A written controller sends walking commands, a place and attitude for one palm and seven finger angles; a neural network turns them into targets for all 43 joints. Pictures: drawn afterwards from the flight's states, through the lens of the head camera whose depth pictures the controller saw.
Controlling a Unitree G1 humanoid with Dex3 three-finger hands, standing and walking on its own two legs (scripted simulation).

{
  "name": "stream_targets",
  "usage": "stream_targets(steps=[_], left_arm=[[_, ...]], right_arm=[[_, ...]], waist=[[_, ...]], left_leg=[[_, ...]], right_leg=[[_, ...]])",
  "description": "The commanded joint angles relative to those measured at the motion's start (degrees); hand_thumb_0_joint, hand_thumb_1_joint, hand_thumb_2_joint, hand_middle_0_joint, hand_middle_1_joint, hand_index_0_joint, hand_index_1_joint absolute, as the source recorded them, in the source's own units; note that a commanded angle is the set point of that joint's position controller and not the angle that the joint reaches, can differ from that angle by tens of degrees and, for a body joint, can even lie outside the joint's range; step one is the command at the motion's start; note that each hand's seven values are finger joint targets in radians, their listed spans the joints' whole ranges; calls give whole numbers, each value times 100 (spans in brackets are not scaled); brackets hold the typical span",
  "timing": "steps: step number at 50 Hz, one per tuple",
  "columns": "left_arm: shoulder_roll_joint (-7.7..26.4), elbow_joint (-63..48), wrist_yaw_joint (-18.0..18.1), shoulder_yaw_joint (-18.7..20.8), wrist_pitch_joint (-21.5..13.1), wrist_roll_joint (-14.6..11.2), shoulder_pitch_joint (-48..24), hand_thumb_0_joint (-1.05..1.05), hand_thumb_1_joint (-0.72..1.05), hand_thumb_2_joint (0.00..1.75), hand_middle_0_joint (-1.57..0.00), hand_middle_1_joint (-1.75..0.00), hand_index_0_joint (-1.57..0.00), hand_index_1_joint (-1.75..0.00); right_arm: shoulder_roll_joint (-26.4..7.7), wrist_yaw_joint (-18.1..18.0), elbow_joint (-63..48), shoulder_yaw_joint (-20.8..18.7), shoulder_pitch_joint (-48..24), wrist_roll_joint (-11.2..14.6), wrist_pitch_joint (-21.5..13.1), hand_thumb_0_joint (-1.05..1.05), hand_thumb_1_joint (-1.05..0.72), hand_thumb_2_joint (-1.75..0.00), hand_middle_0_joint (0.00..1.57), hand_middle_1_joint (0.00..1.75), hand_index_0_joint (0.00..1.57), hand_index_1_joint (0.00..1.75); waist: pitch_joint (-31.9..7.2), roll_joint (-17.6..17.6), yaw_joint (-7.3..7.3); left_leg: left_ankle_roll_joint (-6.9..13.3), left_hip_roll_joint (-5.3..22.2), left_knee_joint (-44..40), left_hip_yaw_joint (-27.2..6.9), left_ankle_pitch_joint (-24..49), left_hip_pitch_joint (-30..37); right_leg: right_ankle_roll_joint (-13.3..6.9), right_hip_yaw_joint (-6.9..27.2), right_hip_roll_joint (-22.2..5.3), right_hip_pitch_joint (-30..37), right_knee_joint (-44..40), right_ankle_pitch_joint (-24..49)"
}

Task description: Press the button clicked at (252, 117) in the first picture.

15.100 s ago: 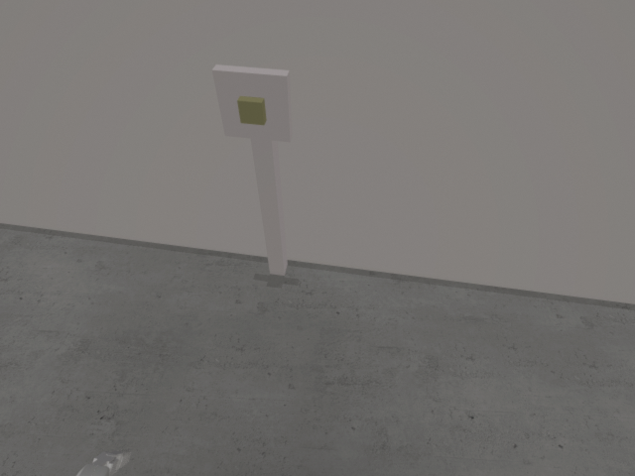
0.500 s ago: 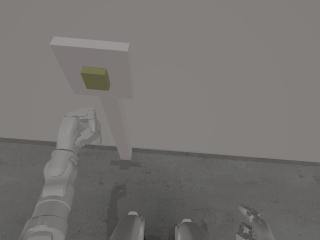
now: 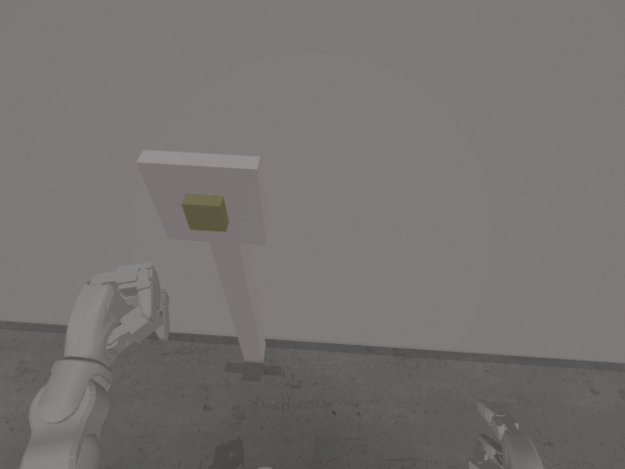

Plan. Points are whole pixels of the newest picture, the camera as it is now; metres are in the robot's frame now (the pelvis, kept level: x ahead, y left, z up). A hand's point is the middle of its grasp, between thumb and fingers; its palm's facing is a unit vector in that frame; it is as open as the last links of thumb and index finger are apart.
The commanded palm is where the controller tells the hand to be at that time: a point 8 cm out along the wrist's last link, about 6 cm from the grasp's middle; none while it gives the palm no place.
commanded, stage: draw the hand back to the body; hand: left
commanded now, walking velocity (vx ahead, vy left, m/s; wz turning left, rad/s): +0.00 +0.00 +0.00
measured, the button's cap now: (206, 211) +0.50 +0.19 +0.02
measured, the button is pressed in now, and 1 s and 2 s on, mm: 0 0 0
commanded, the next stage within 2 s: step back with the hand held close in 0.98 s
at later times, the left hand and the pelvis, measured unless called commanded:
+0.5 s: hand (65, 311) +0.23 +0.23 +0.17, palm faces +0.33 -0.88 -0.35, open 3.1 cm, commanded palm +0.18 +0.28 +0.19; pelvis +0.03 +0.01 +0.04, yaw +0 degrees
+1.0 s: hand (16, 349) +0.18 +0.23 +0.21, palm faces +0.40 -0.84 -0.38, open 3.1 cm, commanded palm +0.13 +0.27 +0.23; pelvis +0.01 -0.01 +0.05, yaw +0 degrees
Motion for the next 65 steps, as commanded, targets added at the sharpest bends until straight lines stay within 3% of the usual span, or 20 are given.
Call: stream_targets(steps=[1,2,4,5,8,10,13,18,24,26,33,35,40,47,52,55,56,57,59,65], left_arm=[[1580,-1862,794,659,74,644,-755,0,90,90,-130,-150,-130,-150],[1056,-1934,1177,332,296,740,-398,0,90,90,-130,-150,-130,-150],[779,-2082,1512,103,613,878,101,0,90,90,-130,-150,-130,-150],[879,-2208,1636,171,712,935,263,0,90,90,-130,-150,-130,-150],[1003,-2925,1909,239,901,1102,431,0,90,90,-130,-150,-130,-150],[1047,-3069,2017,240,1035,1140,505,0,90,90,-130,-150,-130,-150],[1114,-3433,2142,376,1146,1225,530,0,90,90,-130,-150,-130,-150],[1019,-3835,2185,457,1275,1270,1062,0,90,90,-130,-150,-130,-150],[1044,-4233,2133,742,1269,1265,1766,0,90,90,-130,-150,-130,-150],[1118,-4365,2116,880,1257,1255,1890,0,90,90,-130,-150,-130,-150],[1316,-4994,2119,1280,1072,1256,2017,0,90,90,-130,-150,-130,-150],[1365,-5095,2116,1392,1017,1248,2072,0,90,90,-130,-150,-130,-150],[966,-4333,2067,1155,1047,1242,2254,0,90,90,-130,-150,-130,-150],[1217,-4920,2129,1229,863,1287,1752,0,90,90,-130,-150,-130,-150],[1194,-4825,2155,1238,825,1292,1843,0,90,90,-130,-150,-130,-150],[963,-4324,2117,1056,854,1295,1877,0,90,90,-130,-150,-130,-150],[1699,-4764,2161,1898,628,1343,1283,0,90,90,-130,-150,-130,-150],[1278,-4206,2124,1611,593,1344,1787,0,90,90,-130,-150,-130,-150],[1011,-4084,2087,1317,548,1396,2107,0,90,90,-130,-150,-130,-150],[1360,-4734,2135,1571,379,1398,2482,0,90,90,-130,-150,-130,-150]], right_arm=[[-540,-146,-954,-290,-706,-43,-292,0,-90,-90,20,30,20,30],[-457,-194,-1000,-250,-659,-52,-251,0,-90,-90,20,30,20,30],[-460,-213,-1001,-234,-624,-52,-183,0,-90,-90,20,30,20,30],[-464,-223,-969,-236,-625,-63,-157,0,-90,-90,20,30,20,30],[-460,-238,-955,-188,-656,-97,-142,0,-90,-90,20,30,20,30],[-474,-262,-900,-169,-734,-131,-178,0,-90,-90,20,30,20,30],[-432,-273,-817,-121,-769,-156,-243,0,-90,-90,20,30,20,30],[-387,-210,-690,-96,-846,-197,-362,0,-90,-90,20,30,20,30],[-402,-88,-605,-147,-903,-259,-434,0,-90,-90,20,30,20,30],[-390,-74,-606,-162,-961,-268,-447,0,-90,-90,20,30,20,30],[-338,-42,-551,-170,-1056,-267,-564,0,-90,-90,20,30,20,30],[-346,-40,-523,-183,-1085,-265,-624,0,-90,-90,20,30,20,30],[-391,-59,-437,-255,-1073,-272,-561,0,-90,-90,20,30,20,30],[-350,-132,-458,-233,-1178,-303,-682,0,-90,-90,20,30,20,30],[-326,-138,-381,-211,-1196,-306,-805,0,-90,-90,20,30,20,30],[-347,-130,-295,-235,-1160,-311,-793,0,-90,-90,20,30,20,30],[-540,-110,-507,-312,-1071,-325,-623,0,-90,-90,20,30,20,30],[-457,-99,-351,-316,-1048,-355,-524,0,-90,-90,20,30,20,30],[-470,-29,-366,-346,-1032,-364,-378,0,-90,-90,20,30,20,30],[-509,-60,-568,-427,-1103,-343,-160,0,-90,-90,20,30,20,30]], waist=[[-888,169,385],[-599,156,208],[-349,161,192],[-418,-16,211],[-583,112,216],[-338,-166,216],[-241,83,251],[-54,266,325],[3,-37,429],[59,-106,458],[255,326,518],[334,222,543],[872,-275,477],[530,205,517],[836,293,529],[1049,-67,468],[1331,-187,274],[1259,-364,233],[1099,-445,209],[139,-105,255]], left_leg=[[-123,152,-1340,-461,1072,1311],[-144,172,-1493,-437,879,1389],[-142,212,-1644,-452,863,1523],[-117,233,-1670,-431,1115,1625],[-143,256,-1844,-428,1794,2170],[-115,272,-1995,-409,1867,2276],[-148,261,-2224,-433,2192,2652],[-212,278,-2494,-410,2832,3078],[-264,330,-2719,-398,3455,3300],[-241,308,-2764,-334,3395,3298],[-266,272,-2891,-306,3047,3309],[-265,279,-2926,-328,2876,3300],[-178,262,-3083,-270,2018,3147],[-121,182,-3078,-245,1700,3314],[-151,168,-3147,-266,1537,3228],[-138,172,-3167,-234,1490,3213],[-5,254,-2996,-381,997,2848],[8,220,-2822,-406,973,2909],[-18,258,-2749,-375,1178,2929],[-25,410,-3025,-346,2399,2896]], right_leg=[[-15,620,-227,626,-1227,1192],[25,592,-269,641,-1367,1046],[35,533,-286,789,-1470,1121],[42,554,-285,1013,-1566,1357],[40,471,-312,1415,-1698,1887],[61,478,-303,1556,-1915,1982],[46,442,-324,1759,-2108,2150],[61,404,-335,2110,-2386,2439],[92,360,-327,2514,-2570,2755],[96,381,-330,2612,-2640,2857],[76,412,-304,2666,-2804,2641],[67,418,-268,2637,-2888,2522],[91,450,-265,2397,-3083,1979],[79,585,-336,2525,-3187,1723],[56,611,-318,2430,-3301,1521],[79,615,-292,2314,-3404,1425],[147,1437,-583,1735,-3782,1232],[138,1520,-728,1623,-3906,1033],[189,1504,-805,1624,-3909,1107],[246,952,-671,2475,-2949,2986]])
